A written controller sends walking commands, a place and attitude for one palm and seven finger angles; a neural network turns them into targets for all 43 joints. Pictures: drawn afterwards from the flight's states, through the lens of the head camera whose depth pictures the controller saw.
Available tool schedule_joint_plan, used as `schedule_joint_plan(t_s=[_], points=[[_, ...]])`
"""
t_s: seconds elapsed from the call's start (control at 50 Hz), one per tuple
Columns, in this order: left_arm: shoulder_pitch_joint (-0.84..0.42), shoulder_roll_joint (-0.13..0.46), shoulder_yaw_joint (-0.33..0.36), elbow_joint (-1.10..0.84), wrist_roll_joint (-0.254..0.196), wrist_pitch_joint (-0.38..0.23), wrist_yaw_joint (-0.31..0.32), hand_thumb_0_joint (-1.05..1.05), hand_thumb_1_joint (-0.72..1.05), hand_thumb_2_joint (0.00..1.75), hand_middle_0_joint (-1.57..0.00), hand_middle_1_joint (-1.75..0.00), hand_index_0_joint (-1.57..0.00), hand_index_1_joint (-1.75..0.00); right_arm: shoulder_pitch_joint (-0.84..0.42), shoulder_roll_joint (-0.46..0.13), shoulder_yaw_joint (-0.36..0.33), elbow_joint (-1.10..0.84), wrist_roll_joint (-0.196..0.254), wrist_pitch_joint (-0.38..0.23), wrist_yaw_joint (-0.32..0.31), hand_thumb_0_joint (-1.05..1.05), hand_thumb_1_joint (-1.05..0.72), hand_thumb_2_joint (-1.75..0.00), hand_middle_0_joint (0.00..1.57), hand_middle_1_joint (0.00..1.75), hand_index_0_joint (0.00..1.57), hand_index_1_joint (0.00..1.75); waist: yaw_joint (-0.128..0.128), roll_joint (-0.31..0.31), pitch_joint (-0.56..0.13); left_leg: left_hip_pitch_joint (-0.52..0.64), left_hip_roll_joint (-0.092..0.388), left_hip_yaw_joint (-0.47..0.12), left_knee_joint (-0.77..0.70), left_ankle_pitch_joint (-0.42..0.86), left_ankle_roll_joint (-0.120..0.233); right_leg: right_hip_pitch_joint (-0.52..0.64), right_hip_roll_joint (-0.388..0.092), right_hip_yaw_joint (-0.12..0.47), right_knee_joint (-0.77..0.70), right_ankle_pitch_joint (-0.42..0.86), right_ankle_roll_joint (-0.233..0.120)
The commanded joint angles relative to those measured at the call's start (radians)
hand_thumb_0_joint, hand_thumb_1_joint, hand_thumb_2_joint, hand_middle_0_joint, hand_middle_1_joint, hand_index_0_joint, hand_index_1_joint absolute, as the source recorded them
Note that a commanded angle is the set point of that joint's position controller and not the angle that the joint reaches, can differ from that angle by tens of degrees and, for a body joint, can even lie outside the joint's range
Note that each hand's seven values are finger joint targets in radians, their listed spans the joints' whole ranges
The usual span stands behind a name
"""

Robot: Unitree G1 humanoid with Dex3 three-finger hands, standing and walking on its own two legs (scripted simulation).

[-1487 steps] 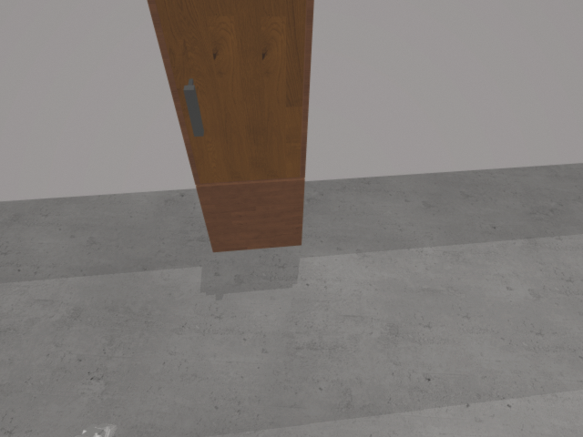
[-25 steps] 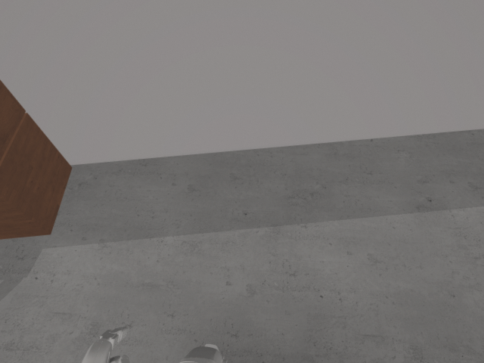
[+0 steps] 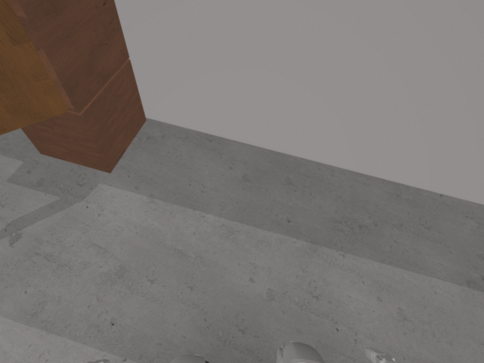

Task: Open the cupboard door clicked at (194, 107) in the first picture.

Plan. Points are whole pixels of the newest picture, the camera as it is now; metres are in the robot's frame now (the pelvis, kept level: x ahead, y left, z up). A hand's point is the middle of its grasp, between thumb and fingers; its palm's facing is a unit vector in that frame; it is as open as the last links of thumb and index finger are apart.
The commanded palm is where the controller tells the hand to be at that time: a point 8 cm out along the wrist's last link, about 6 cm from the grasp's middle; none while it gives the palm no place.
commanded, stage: turn to face it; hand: left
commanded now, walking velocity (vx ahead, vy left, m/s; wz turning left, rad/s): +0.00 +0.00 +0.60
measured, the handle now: out of the picture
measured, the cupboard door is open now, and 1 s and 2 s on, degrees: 52 52 52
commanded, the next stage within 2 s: take the last steps up to it in 1.06 s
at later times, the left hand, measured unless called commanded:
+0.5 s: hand out of the picture +0.03 +0.15 -0.16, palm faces +0.31 -0.92 -0.23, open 7.3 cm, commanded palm none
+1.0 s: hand out of the picture -0.02 +0.18 -0.16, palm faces +0.52 -0.82 -0.25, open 7.3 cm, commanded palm none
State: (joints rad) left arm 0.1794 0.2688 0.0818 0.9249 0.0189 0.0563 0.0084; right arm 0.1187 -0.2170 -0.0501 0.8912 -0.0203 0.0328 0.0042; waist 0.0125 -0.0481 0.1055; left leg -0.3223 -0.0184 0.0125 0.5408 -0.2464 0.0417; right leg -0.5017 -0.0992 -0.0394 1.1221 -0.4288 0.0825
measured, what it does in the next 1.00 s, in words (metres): steps on the spot, turning left: right foot, then left foot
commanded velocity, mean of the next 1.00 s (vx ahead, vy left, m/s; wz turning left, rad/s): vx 0.00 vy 0.00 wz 0.47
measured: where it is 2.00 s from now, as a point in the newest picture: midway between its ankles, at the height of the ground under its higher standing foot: outside the picture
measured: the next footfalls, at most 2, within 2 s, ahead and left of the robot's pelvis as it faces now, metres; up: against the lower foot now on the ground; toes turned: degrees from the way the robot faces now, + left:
right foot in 0.26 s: +0.04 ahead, -0.16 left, +0.00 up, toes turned +7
left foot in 0.62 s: +0.00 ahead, +0.08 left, +0.00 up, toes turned +29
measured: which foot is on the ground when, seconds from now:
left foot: down 0.00-0.24, up 0.26-0.60, down 0.62-1.00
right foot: up 0.00-0.24, down 0.26-0.62, up 0.64-1.00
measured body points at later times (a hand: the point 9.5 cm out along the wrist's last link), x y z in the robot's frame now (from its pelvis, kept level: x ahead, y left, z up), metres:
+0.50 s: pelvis +0.01 -0.05 +0.00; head +0.07 -0.05 +0.45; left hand +0.01 +0.20 -0.14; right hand +0.15 -0.28 -0.15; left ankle -0.04 +0.08 -0.68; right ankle +0.00 -0.17 -0.73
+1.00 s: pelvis +0.02 -0.04 +0.00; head +0.06 -0.01 +0.45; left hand -0.05 +0.22 -0.14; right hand +0.21 -0.21 -0.14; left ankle -0.03 +0.06 -0.73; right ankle +0.07 -0.17 -0.70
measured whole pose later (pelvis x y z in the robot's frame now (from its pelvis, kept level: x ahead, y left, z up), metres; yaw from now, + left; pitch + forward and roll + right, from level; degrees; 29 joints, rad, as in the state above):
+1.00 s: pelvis +0.02 -0.04 +0.00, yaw +31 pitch +2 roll -1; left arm 0.16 0.24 0.06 0.92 0.01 0.04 0.01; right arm 0.16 -0.19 -0.03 0.94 -0.02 0.04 0.00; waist 0.00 0.00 0.08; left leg -0.29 -0.01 -0.04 0.48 -0.22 0.01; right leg -0.38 -0.06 -0.04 0.81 -0.42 0.07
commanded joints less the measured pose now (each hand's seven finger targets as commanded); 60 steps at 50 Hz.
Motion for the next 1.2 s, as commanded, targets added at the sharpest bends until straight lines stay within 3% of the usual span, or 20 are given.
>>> schedule_joint_plan(t_s=[0.0,0.18,0.2,0.22,0.24,0.34,0.48,0.56,0.58,0.6,0.62,0.66,0.74,0.9,1.0,1.02,1.04,1.06,1.12,1.18], points=[[-0.022,0.057,0.01,-0.096,0.001,-0.028,-0.002,0.0,0.9,0.9,-0.2,-0.3,-0.2,-0.3,0.061,-0.213,-0.057,-0.045,-0.002,-0.021,-0.014,0.0,-0.9,-0.9,0.2,0.3,0.2,0.3,-0.036,0.174,-0.16,0.169,0.242,-0.264,-0.213,0.284,0.119,-0.038,0.006,0.036,-0.072,0.034,0.009],[0.048,0.064,0.007,-0.111,-0.011,-0.048,0.009,0.0,0.9,0.9,-0.2,-0.3,-0.2,-0.3,0.01,-0.212,-0.077,-0.061,-0.001,0.0,-0.007,0.0,-0.9,-0.9,0.2,0.3,0.2,0.3,0.01,0.2,-0.195,0.009,0.166,-0.354,-0.092,0.256,0.075,0.327,0.094,-0.004,-0.606,0.136,-0.02],[0.09,0.101,0.017,-0.103,-0.007,-0.058,0.016,0.0,0.9,0.9,-0.2,-0.3,-0.2,-0.3,0.007,-0.178,-0.073,-0.07,0.006,0.001,-0.004,0.0,-0.9,-0.9,0.2,0.3,0.2,0.3,0.033,0.104,-0.207,-0.105,0.111,-0.325,-0.019,0.13,0.028,0.475,0.026,0.055,-0.752,0.188,-0.039],[0.118,0.188,0.036,-0.101,0.01,-0.066,0.025,0.0,0.9,0.9,-0.2,-0.3,-0.2,-0.3,0.016,-0.115,-0.065,-0.086,0.015,-0.001,0.003,0.0,-0.9,-0.9,0.2,0.3,0.2,0.3,0.044,-0.16,-0.207,-0.302,-0.027,-0.151,0.193,-0.162,-0.054,0.588,-0.237,0.32,-0.852,0.192,-0.126],[0.085,0.221,0.031,-0.117,0.012,-0.061,0.027,0.0,0.9,0.9,-0.2,-0.3,-0.2,-0.3,0.001,-0.124,-0.068,-0.101,0.007,0.0,0.008,0.0,-0.9,-0.9,0.2,0.3,0.2,0.3,0.039,-0.205,-0.166,-0.301,-0.056,-0.073,0.442,-0.37,-0.081,0.455,-0.417,0.395,-0.863,0.323,-0.229],[-0.016,0.089,0.0,-0.129,0.0,-0.07,0.03,0.0,0.9,0.9,-0.2,-0.3,-0.2,-0.3,0.01,-0.101,-0.055,-0.033,0.005,0.028,0.024,0.0,-0.9,-0.9,0.2,0.3,0.2,0.3,-0.028,-0.151,-0.107,-0.281,0.041,-0.033,0.652,-0.177,-0.112,0.415,-0.218,0.044,-0.749,0.678,-0.186],[0.102,0.147,0.023,-0.082,0.008,-0.066,0.025,0.0,0.9,0.9,-0.2,-0.3,-0.2,-0.3,-0.092,-0.068,-0.031,-0.05,0.01,0.018,0.03,0.0,-0.9,-0.9,0.2,0.3,0.2,0.3,0.038,-0.157,-0.122,-0.155,0.028,0.081,0.273,-0.215,-0.1,0.494,-0.26,-0.042,-0.681,0.798,-0.187],[0.086,0.161,0.032,-0.072,0.003,-0.063,0.017,0.0,0.9,0.9,-0.2,-0.3,-0.2,-0.3,-0.007,-0.094,-0.035,-0.04,0.007,0.003,0.023,0.0,-0.9,-0.9,0.2,0.3,0.2,0.3,-0.017,-0.13,-0.163,0.059,0.002,0.107,0.006,-0.065,-0.068,0.411,-0.252,-0.099,-0.543,0.741,-0.132],[0.068,0.15,0.03,-0.081,-0.006,-0.061,0.012,0.0,0.9,0.9,-0.2,-0.3,-0.2,-0.3,0.065,-0.136,-0.047,-0.022,0.002,-0.005,0.022,0.0,-0.9,-0.9,0.2,0.3,0.2,0.3,-0.061,-0.043,-0.21,0.237,0.048,0.062,-0.1,0.114,-0.041,0.296,-0.229,-0.139,-0.4,0.645,-0.086],[0.061,0.081,0.018,-0.117,-0.012,-0.055,0.003,0.0,0.9,0.9,-0.2,-0.3,-0.2,-0.3,0.145,-0.26,-0.077,-0.013,-0.008,-0.014,0.015,0.0,-0.9,-0.9,0.2,0.3,0.2,0.3,-0.104,0.277,-0.264,0.427,0.327,-0.315,-0.121,0.477,0.094,0.005,-0.077,-0.174,-0.158,0.064,-0.009],[-0.009,0.052,-0.004,-0.153,-0.005,-0.045,0.009,0.0,0.9,0.9,-0.2,-0.3,-0.2,-0.3,0.208,-0.311,-0.085,0.006,-0.002,-0.005,0.007,0.0,-0.9,-0.9,0.2,0.3,0.2,0.3,-0.127,0.323,-0.249,0.373,0.459,-0.41,-0.149,0.673,0.204,-0.069,-0.03,-0.067,-0.026,-0.266,-0.011],[-0.052,0.057,-0.001,-0.125,-0.003,-0.03,0.02,0.0,0.9,0.9,-0.2,-0.3,-0.2,-0.3,0.157,-0.267,-0.07,-0.008,-0.002,-0.009,-0.018,0.0,-0.9,-0.9,0.2,0.3,0.2,0.3,-0.102,0.271,-0.226,0.291,0.398,-0.364,-0.16,0.537,0.186,-0.104,-0.035,0.037,0.072,-0.173,-0.01],[0.027,0.053,0.005,-0.054,0.002,-0.024,-0.003,0.0,0.9,0.9,-0.2,-0.3,-0.2,-0.3,0.035,-0.189,-0.04,-0.036,-0.002,-0.024,-0.023,0.0,-0.9,-0.9,0.2,0.3,0.2,0.3,-0.021,0.186,-0.159,0.173,0.254,-0.179,-0.204,0.394,0.111,-0.033,-0.018,0.029,0.043,0.03,-0.004],[-0.017,0.025,-0.011,-0.071,-0.003,-0.028,-0.001,0.0,0.9,0.9,-0.2,-0.3,-0.2,-0.3,0.075,-0.181,-0.041,-0.01,-0.008,-0.019,-0.019,0.0,-0.9,-0.9,0.2,0.3,0.2,0.3,-0.039,0.21,-0.15,0.156,0.246,-0.219,-0.196,0.359,0.127,0.082,0.037,-0.007,-0.26,-0.009,-0.006],[0.09,0.029,-0.008,-0.033,-0.01,-0.05,0.007,0.0,0.9,0.9,-0.2,-0.3,-0.2,-0.3,0.041,-0.164,-0.043,-0.005,0.001,-0.01,-0.018,0.0,-0.9,-0.9,0.2,0.3,0.2,0.3,0.014,0.173,-0.175,0.035,0.187,-0.24,-0.092,0.282,0.072,0.365,0.072,-0.029,-0.649,0.195,-0.03],[0.128,0.07,-0.001,-0.025,-0.004,-0.062,0.013,0.0,0.9,0.9,-0.2,-0.3,-0.2,-0.3,0.044,-0.127,-0.04,-0.007,0.009,-0.012,-0.013,0.0,-0.9,-0.9,0.2,0.3,0.2,0.3,0.029,0.066,-0.189,-0.052,0.123,-0.188,-0.005,0.14,0.018,0.476,-0.016,0.059,-0.761,0.25,-0.052],[0.143,0.154,0.015,-0.019,0.01,-0.072,0.021,0.0,0.9,0.9,-0.2,-0.3,-0.2,-0.3,0.059,-0.065,-0.03,-0.019,0.017,-0.015,-0.006,0.0,-0.9,-0.9,0.2,0.3,0.2,0.3,0.028,-0.177,-0.186,-0.2,-0.015,-0.049,0.174,-0.143,-0.053,0.555,-0.244,0.295,-0.82,0.383,-0.139],[0.141,0.168,0.008,-0.025,0.008,-0.073,0.021,0.0,0.9,0.9,-0.2,-0.3,-0.2,-0.3,0.021,-0.076,-0.032,-0.03,0.01,-0.005,-0.006,0.0,-0.9,-0.9,0.2,0.3,0.2,0.3,0.043,-0.165,-0.158,-0.198,-0.029,-0.052,0.371,-0.371,-0.063,0.447,-0.37,0.334,-0.825,0.54,-0.239],[0.074,0.082,-0.009,-0.025,-0.003,-0.081,0.026,0.0,0.9,0.9,-0.2,-0.3,-0.2,-0.3,0.03,-0.083,-0.037,0.031,0.007,0.011,-0.008,0.0,-0.9,-0.9,0.2,0.3,0.2,0.3,-0.003,-0.142,-0.12,-0.251,0.014,-0.069,0.625,-0.248,-0.083,0.465,-0.23,0.167,-0.738,0.841,-0.24],[0.09,0.056,-0.009,-0.02,-0.001,-0.088,0.026,0.0,0.9,0.9,-0.2,-0.3,-0.2,-0.3,0.033,-0.053,-0.028,0.055,0.004,0.015,0.002,0.0,-0.9,-0.9,0.2,0.3,0.2,0.3,0.003,-0.115,-0.107,-0.235,0.03,-0.038,0.584,-0.164,-0.095,0.46,-0.201,0.087,-0.775,0.709,-0.198]])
